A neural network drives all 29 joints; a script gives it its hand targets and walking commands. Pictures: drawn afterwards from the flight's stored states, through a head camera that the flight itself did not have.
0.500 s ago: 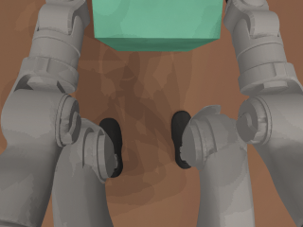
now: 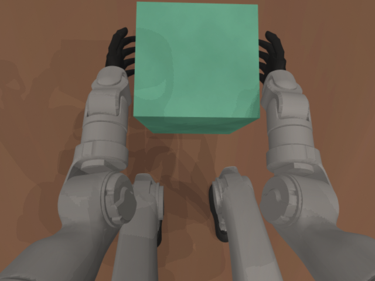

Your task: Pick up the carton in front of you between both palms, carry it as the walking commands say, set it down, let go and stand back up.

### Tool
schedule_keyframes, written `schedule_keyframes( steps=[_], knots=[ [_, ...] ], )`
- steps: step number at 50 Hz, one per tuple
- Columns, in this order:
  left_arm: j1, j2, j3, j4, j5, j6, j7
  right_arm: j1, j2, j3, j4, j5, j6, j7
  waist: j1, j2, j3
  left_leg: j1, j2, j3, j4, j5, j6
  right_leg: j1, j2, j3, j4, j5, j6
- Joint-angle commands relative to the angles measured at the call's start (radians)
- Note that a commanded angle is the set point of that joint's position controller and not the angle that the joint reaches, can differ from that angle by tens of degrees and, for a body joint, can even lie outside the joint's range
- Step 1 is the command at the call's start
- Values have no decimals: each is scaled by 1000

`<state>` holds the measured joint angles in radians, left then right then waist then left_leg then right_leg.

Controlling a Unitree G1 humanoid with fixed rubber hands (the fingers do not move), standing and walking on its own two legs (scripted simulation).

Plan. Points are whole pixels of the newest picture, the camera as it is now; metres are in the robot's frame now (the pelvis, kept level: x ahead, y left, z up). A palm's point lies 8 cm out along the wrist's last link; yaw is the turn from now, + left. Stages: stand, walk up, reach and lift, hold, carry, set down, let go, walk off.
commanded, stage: reach and lift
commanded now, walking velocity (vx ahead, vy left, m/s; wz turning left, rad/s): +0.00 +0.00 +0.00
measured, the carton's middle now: (193, 83) +0.51 -0.03 -0.14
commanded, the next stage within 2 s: none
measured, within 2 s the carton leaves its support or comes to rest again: neither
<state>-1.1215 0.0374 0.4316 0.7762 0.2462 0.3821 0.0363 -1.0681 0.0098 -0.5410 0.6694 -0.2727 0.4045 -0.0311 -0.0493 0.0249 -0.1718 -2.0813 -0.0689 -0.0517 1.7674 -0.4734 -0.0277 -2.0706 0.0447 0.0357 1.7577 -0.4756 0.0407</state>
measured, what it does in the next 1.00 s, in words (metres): rises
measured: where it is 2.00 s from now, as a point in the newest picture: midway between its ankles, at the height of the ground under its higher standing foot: (188, 225)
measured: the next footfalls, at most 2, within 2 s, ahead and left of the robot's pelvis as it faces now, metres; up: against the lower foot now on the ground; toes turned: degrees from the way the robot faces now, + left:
none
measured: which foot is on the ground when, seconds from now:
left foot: down 0.00-1.00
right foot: down 0.00-1.00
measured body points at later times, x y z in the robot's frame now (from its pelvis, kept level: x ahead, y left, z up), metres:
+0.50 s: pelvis +0.05 +0.00 +0.13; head +0.22 +0.00 +0.54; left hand +0.48 +0.13 +0.08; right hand +0.47 -0.17 +0.08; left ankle +0.11 +0.12 -0.45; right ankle +0.11 -0.13 -0.45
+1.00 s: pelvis +0.09 -0.01 +0.25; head +0.14 -0.01 +0.70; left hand +0.43 +0.14 +0.24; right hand +0.43 -0.16 +0.24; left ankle +0.11 +0.12 -0.45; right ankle +0.11 -0.13 -0.45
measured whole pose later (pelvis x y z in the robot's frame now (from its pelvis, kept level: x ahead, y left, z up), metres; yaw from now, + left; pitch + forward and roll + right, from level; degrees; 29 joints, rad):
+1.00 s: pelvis +0.09 -0.01 +0.25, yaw +0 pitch +14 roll +0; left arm -0.38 -0.15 0.32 0.47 0.22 0.43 0.03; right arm -0.37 0.15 -0.34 0.46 -0.24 0.44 -0.01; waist 0.00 0.00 -0.15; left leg -0.70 -0.03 -0.06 0.82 -0.35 -0.01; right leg -0.70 0.03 0.06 0.82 -0.35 0.01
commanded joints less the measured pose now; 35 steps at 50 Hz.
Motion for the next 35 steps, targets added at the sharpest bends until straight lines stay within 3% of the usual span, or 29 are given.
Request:
schedule_keyframes(
  steps=[1, 2, 4, 5, 6, 7, 9, 11, 12, 13, 15, 16, 17, 18, 19, 20, 21, 22, 23, 24, 25, 26, 27, 28, 29, 30, 33, 34, 35],
  knots=[
    [-641, -1129, -520, -72, -186, -20, -237, -648, 1030, 559, 14, 218, -14, 291, -20, 112, -1113, 670, -106, 118, -208, 168, -7, 602, 116, -127, -187, 199, -23],
    [-601, -1137, -502, -75, -189, -16, -233, -643, 1047, 607, -10, 256, -10, 295, 3, 21, -1104, 699, -98, 99, -224, 177, 7, 623, 123, -136, -181, 211, -10],
    [-501, -1161, -513, -12, -195, 9, -233, -655, 1031, 609, -32, 251, 2, 302, -14, 14, -1078, 722, -98, 90, -260, 153, 1, 657, 121, -141, -209, 168, -7],
    [-491, -1128, -485, -64, -157, 7, -241, -676, 1057, 634, -64, 247, 9, 301, 63, 8, -1087, 705, -109, 108, -264, 150, 14, 675, 118, -119, -230, 165, -2],
    [-540, -1147, -540, -122, -185, 4, -236, -578, 1092, 638, -29, 238, 16, 305, -33, -34, -1118, 747, -97, 103, -259, 168, 5, 732, 127, -128, -265, 195, 1],
    [-495, -1148, -528, -64, -188, 15, -240, -607, 1096, 652, -17, 255, 19, 297, 47, -2, -1051, 687, -112, 116, -283, 115, 10, 741, 128, -112, -261, 146, -4],
    [-513, -1099, -620, -209, -237, 4, -246, -549, 1120, 684, -73, 286, 18, 286, 18, -26, -1104, 765, -111, 101, -299, 209, 2, 775, 124, -109, -280, 233, 1],
    [-454, -1130, -609, -144, -257, 8, -253, -461, 1104, 713, -74, 289, 10, 270, -11, -31, -1052, 799, -99, 118, -314, 198, -4, 842, 128, -86, -321, 246, -2],
    [-403, -1167, -589, -102, -226, 12, -257, -410, 1068, 676, -51, 239, 6, 266, -36, 23, -1011, 757, -98, 104, -318, 200, -9, 884, 107, -69, -358, 273, -9],
    [-341, -1208, -630, -156, -258, 9, -255, -367, 1126, 720, -83, 284, 7, 262, 13, 2, -1045, 886, -98, 87, -370, 254, -7, 897, 131, -91, -342, 306, 0],
    [-303, -1182, -598, -129, -239, -6, -246, -403, 1086, 697, -85, 249, -1, 261, -4, 1, -956, 847, -114, 90, -397, 205, -13, 867, 125, -88, -389, 235, -5],
    [-294, -1125, -571, -110, -198, 1, -242, -349, 1090, 701, -85, 243, 0, 257, 52, -22, -923, 905, -101, 75, -422, 229, 4, 886, 121, -57, -404, 267, -3],
    [-273, -1175, -620, -136, -224, -2, -235, -298, 1090, 653, -44, 225, -8, 266, -51, 21, -914, 899, -108, 68, -422, 205, -13, 882, 128, -84, -432, 223, -15],
    [-234, -1186, -623, -137, -208, -11, -230, -264, 1129, 718, -96, 238, -20, 257, 15, 57, -934, 924, -104, 84, -425, 231, -8, 912, 121, -45, -434, 255, -16],
    [-272, -1208, -618, -141, -242, -13, -227, -277, 1051, 705, -84, 255, -24, 260, -20, 39, -908, 961, -102, 59, -451, 239, -6, 903, 130, -68, -446, 262, -22],
    [-183, -1194, -592, -153, -192, -23, -225, -252, 1096, 697, -77, 203, -19, 256, 31, 0, -854, 968, -109, 53, -491, 277, 0, 920, 120, -47, -485, 283, -8],
    [-157, -1168, -625, -107, -221, -13, -225, -252, 1094, 680, -52, 234, -22, 253, -1, 16, -814, 955, -95, 46, -519, 222, -3, 966, 122, -52, -494, 241, -14],
    [-118, -1122, -603, -130, -192, -26, -221, -232, 1140, 699, -54, 237, -15, 254, 52, -35, -804, 997, -94, 37, -538, 245, 18, 989, 119, -38, -508, 256, -7],
    [-197, -1219, -666, -168, -247, -35, -218, -213, 1109, 710, -80, 226, -40, 250, -50, 36, -885, 1037, -95, 43, -520, 240, -4, 1048, 120, -47, -519, 261, -22],
    [-125, -1164, -629, -150, -214, -36, -216, -192, 1125, 740, -88, 265, -35, 248, 26, 5, -814, 1060, -97, 47, -549, 234, 4, 1038, 122, -24, -541, 253, -18],
    [-168, -1154, -627, -171, -218, -43, -223, -151, 1119, 741, -67, 219, -33, 243, -14, -30, -819, 1033, -105, 44, -546, 225, 2, 1094, 115, -25, -578, 260, -18],
    [-126, -1156, -645, -214, -189, -44, -222, -161, 1161, 738, -86, 250, -42, 249, 89, 13, -821, 1097, -101, 31, -608, 283, 17, 1073, 117, -24, -575, 311, -15],
    [-64, -1160, -636, -123, -192, -31, -226, -142, 1147, 740, -72, 221, -38, 246, 11, -40, -767, 1082, -93, 26, -605, 241, 18, 1113, 118, -22, -605, 274, -12],
    [-70, -1220, -662, -158, -201, -39, -223, -90, 1166, 720, -46, 220, -45, 245, 4, 28, -749, 1103, -96, 30, -629, 208, 14, 1139, 119, -3, -623, 251, -30],
    [-35, -1172, -624, -153, -187, -35, -233, -120, 1127, 746, -92, 228, -38, 242, 47, -38, -711, 1120, -93, 26, -649, 217, 16, 1190, 109, -15, -640, 241, -15],
    [-51, -1191, -654, -157, -197, -39, -236, -51, 1203, 789, -92, 225, -41, 239, 2, -14, -726, 1123, -94, 26, -646, 242, 22, 1192, 107, -6, -658, 294, -17],
    [25, -1186, -639, -142, -175, -26, -239, -37, 1138, 755, -61, 199, -32, 229, 61, -44, -638, 1200, -86, 14, -753, 285, 21, 1250, 108, -6, -739, 291, -20],
    [69, -1169, -635, -170, -171, -22, -230, 9, 1114, 729, -113, 182, -37, 244, -16, -49, -634, 1300, -74, -19, -762, 348, 18, 1224, 108, -18, -745, 346, -20],
    [78, -1241, -676, -172, -189, -26, -232, 78, 1154, 734, -75, 195, -34, 237, 13, 47, -660, 1340, -86, 2, -786, 359, 6, 1306, 109, 6, -779, 362, -33]
  ],
)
